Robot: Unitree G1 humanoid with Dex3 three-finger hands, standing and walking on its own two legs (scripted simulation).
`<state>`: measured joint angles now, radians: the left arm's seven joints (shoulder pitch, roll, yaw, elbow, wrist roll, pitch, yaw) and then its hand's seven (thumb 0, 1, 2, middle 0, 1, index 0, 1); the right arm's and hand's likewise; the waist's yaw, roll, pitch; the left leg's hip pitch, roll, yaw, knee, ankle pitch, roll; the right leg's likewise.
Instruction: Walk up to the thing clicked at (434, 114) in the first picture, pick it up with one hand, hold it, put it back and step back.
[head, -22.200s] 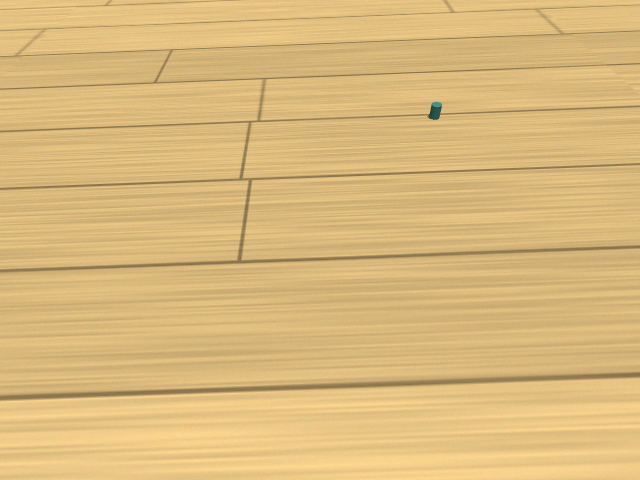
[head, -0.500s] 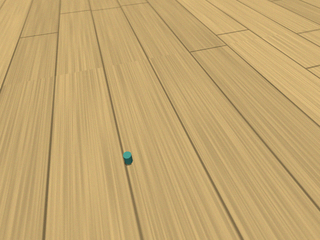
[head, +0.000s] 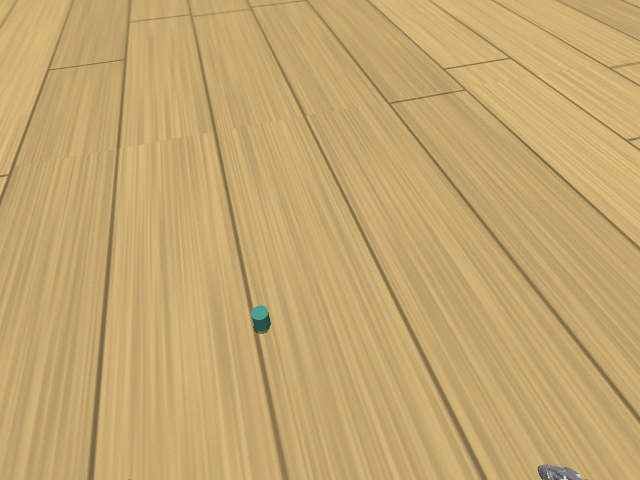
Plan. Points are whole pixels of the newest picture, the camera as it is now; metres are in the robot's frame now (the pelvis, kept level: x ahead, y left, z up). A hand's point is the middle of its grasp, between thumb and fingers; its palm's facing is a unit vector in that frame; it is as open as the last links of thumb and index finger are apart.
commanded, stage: walk up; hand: left
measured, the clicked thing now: (261, 318) +0.75 +0.25 -0.73
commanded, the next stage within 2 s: stand in 0.04 s
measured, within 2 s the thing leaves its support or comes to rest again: neither
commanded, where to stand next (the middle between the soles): +0.37 +0.01 m, yaw -1 degrees
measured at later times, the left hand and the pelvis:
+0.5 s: hand out of the picture +0.06 +0.24 -0.15, palm faces -0.01 -0.94 -0.34, open 7.4 cm; pelvis -0.02 -0.01 +0.01, yaw +0 degrees
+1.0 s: hand out of the picture +0.05 +0.24 -0.15, palm faces -0.02 -0.94 -0.34, open 7.4 cm; pelvis -0.02 -0.01 +0.01, yaw +0 degrees
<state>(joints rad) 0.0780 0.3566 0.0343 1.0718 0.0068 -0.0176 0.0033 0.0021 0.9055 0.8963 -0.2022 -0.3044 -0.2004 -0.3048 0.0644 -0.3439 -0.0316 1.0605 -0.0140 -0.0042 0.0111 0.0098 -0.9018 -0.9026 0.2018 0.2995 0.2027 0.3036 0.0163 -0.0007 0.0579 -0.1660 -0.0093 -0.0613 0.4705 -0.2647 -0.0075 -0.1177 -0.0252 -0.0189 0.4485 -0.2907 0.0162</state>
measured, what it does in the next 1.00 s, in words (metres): stands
